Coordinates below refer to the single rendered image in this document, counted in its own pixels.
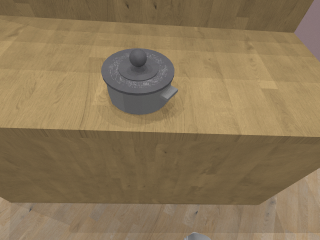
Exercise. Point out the table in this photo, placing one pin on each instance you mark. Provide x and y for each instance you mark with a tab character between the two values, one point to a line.
243	126

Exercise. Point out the lid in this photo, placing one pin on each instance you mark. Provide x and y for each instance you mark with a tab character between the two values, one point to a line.
154	76

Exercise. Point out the knob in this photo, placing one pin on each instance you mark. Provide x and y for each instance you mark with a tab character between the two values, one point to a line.
138	57

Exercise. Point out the pot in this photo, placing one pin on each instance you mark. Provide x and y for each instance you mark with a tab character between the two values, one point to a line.
141	104

